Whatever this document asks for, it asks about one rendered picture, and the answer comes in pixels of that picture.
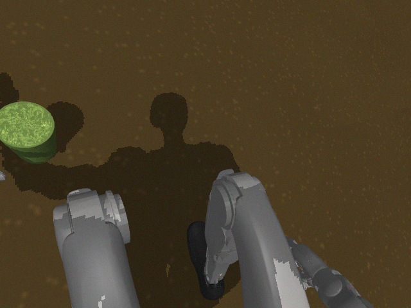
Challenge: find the right robot arm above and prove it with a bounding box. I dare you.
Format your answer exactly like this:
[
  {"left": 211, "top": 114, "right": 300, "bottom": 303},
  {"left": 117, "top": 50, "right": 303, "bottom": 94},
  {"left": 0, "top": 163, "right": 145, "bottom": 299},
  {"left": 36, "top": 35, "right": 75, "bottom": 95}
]
[{"left": 312, "top": 268, "right": 374, "bottom": 308}]

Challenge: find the right robot foot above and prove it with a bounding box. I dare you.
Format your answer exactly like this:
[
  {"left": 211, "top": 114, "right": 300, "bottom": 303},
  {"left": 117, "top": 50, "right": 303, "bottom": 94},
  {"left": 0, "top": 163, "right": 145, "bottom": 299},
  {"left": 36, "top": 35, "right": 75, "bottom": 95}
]
[{"left": 187, "top": 221, "right": 225, "bottom": 300}]

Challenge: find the cup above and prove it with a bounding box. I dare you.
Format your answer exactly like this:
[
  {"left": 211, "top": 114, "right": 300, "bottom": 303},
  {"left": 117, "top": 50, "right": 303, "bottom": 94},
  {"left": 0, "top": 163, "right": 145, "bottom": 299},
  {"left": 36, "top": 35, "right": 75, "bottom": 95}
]
[{"left": 0, "top": 101, "right": 57, "bottom": 164}]

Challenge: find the right robot hand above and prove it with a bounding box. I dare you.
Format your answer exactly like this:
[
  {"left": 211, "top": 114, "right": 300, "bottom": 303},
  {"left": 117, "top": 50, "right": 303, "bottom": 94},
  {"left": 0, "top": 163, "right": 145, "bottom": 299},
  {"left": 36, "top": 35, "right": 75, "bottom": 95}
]
[{"left": 285, "top": 236, "right": 328, "bottom": 290}]

